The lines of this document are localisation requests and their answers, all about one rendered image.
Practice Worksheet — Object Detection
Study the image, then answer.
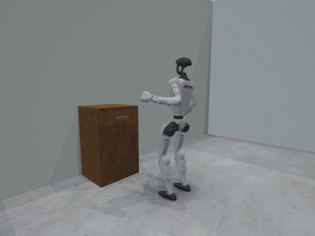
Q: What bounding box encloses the right robot upper arm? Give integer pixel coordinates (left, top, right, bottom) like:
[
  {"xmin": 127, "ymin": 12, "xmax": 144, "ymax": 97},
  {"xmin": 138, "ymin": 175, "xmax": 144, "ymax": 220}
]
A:
[{"xmin": 188, "ymin": 82, "xmax": 196, "ymax": 108}]

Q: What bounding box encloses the left robot upper arm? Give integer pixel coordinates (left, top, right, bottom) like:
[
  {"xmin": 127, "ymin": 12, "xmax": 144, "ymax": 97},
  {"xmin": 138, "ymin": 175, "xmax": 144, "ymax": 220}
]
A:
[{"xmin": 168, "ymin": 78, "xmax": 182, "ymax": 107}]

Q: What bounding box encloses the left robot hand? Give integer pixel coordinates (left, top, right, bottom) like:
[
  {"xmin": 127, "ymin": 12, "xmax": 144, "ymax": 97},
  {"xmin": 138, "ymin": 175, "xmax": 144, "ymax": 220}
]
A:
[{"xmin": 141, "ymin": 90, "xmax": 152, "ymax": 103}]

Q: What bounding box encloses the left robot forearm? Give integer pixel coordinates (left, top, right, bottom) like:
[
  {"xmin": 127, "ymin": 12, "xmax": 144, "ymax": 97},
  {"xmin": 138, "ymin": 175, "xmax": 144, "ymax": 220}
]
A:
[{"xmin": 150, "ymin": 95, "xmax": 179, "ymax": 106}]

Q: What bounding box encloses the handle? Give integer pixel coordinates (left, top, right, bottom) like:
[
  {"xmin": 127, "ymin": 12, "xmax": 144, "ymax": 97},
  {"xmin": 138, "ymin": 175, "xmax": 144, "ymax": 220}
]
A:
[{"xmin": 115, "ymin": 116, "xmax": 129, "ymax": 120}]

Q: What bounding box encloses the humanoid robot torso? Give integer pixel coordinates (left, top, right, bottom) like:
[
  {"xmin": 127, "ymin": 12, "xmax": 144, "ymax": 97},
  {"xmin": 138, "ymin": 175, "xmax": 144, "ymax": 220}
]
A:
[{"xmin": 170, "ymin": 76, "xmax": 192, "ymax": 132}]

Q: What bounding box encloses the cabinet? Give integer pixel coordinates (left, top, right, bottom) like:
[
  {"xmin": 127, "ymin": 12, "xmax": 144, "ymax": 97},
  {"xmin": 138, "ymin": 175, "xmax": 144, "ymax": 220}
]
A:
[{"xmin": 78, "ymin": 103, "xmax": 139, "ymax": 188}]

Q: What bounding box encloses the drawer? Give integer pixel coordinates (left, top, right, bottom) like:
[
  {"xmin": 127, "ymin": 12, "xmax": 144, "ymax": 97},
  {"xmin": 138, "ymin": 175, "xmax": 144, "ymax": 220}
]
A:
[{"xmin": 99, "ymin": 109, "xmax": 137, "ymax": 127}]

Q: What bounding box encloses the right robot forearm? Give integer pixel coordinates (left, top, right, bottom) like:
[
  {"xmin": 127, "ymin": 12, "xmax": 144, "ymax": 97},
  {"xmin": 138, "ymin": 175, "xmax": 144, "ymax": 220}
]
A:
[{"xmin": 181, "ymin": 107, "xmax": 194, "ymax": 117}]

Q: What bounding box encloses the robot right thigh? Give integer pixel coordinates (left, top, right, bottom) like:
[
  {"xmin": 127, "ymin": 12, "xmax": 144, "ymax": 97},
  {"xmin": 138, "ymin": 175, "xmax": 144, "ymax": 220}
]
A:
[{"xmin": 173, "ymin": 123, "xmax": 190, "ymax": 160}]

